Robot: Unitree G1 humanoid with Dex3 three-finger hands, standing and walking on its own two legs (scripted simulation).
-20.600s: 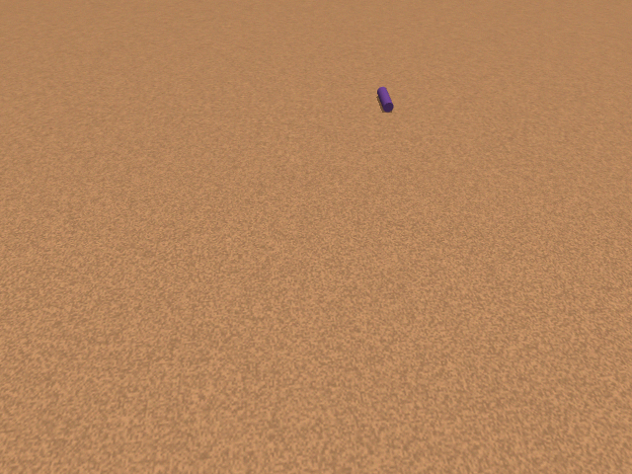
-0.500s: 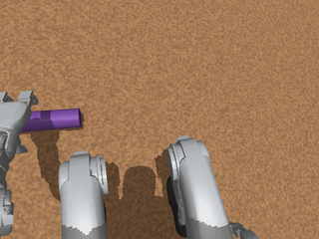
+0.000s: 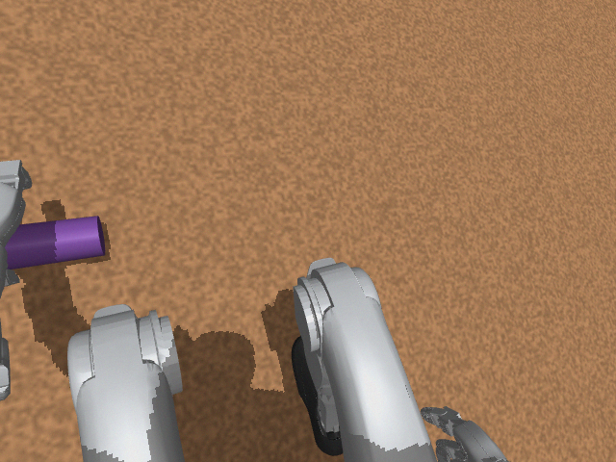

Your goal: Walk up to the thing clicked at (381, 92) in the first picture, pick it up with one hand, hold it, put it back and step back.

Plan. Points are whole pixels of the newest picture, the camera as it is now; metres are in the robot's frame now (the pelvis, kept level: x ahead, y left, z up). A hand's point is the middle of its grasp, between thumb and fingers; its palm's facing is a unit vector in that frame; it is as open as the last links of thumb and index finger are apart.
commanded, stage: rest palm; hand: left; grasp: from above
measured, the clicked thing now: (13, 247) +0.44 +0.30 -0.28
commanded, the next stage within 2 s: close in 0.74 s
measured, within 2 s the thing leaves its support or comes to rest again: neither
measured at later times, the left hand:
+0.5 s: hand (28, 250) +0.42 +0.27 -0.24, palm faces -0.41 -0.10 -0.90, open 13.2 cm
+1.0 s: hand (25, 256) +0.42 +0.28 -0.26, palm faces -0.46 -0.13 -0.88, open 13.1 cm
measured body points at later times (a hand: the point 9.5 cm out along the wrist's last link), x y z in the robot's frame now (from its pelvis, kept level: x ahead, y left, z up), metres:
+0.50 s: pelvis +0.01 +0.01 -0.02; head +0.25 +0.11 +0.35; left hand +0.44 +0.27 -0.19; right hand +0.07 -0.27 -0.10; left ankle +0.07 +0.13 -0.27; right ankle +0.11 -0.15 -0.27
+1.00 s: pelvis +0.01 +0.01 -0.02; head +0.25 +0.13 +0.34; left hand +0.44 +0.28 -0.21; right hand +0.06 -0.25 -0.09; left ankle +0.07 +0.13 -0.27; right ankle +0.11 -0.15 -0.27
